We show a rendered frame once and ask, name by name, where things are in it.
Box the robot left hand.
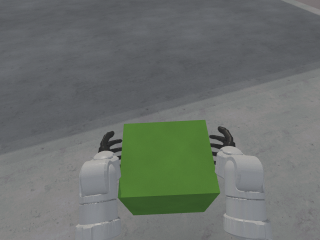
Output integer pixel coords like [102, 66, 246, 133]
[98, 131, 122, 167]

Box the left robot forearm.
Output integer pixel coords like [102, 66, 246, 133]
[75, 150, 122, 240]

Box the carton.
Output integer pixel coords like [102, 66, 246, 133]
[118, 120, 220, 216]

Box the robot right hand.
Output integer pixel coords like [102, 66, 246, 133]
[209, 126, 236, 165]

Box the right robot forearm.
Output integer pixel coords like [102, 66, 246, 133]
[215, 146, 273, 240]

